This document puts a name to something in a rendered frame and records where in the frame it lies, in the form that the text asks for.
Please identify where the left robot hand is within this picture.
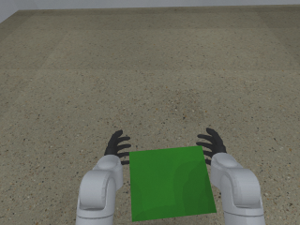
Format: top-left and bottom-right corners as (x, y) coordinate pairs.
(104, 129), (131, 165)

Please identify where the right robot hand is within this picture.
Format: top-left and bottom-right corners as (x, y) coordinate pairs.
(196, 127), (227, 165)

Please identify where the robot left forearm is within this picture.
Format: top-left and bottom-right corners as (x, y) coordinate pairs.
(75, 155), (124, 225)

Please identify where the robot right forearm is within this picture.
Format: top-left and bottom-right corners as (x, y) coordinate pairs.
(210, 152), (265, 225)

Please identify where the carton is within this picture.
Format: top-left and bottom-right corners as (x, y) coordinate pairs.
(129, 145), (217, 222)

